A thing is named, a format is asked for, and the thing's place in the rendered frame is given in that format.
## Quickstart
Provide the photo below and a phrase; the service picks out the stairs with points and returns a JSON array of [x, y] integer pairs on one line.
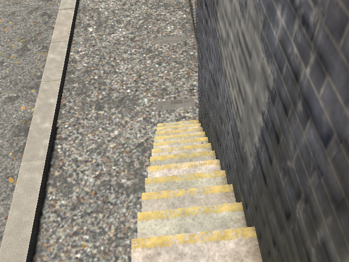
[[189, 212]]

